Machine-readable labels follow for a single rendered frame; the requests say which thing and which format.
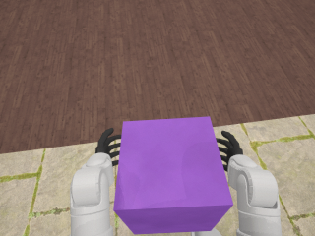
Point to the left robot forearm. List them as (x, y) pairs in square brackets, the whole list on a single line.
[(89, 197)]

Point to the carton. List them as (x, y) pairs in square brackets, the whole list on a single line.
[(170, 176)]

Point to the right robot forearm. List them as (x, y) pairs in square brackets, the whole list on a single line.
[(258, 201)]

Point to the right robot hand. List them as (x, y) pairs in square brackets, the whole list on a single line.
[(232, 148)]

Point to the left robot hand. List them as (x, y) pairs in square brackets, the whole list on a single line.
[(104, 147)]

